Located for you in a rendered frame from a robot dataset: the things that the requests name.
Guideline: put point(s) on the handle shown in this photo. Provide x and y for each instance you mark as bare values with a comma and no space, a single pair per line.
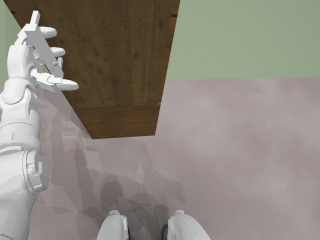
36,37

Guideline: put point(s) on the robot left forearm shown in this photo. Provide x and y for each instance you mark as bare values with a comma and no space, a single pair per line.
20,123

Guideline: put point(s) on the left robot hand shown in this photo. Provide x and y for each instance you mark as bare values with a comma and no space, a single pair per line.
21,63

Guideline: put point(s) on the right robot thigh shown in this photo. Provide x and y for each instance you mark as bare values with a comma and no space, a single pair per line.
185,227

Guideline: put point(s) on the right robot shin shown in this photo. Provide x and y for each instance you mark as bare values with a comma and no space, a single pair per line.
178,212

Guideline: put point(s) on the left robot upper arm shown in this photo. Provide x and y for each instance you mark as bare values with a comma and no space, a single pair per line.
23,176

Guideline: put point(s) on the cupboard door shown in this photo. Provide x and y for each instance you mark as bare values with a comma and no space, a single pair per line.
114,49

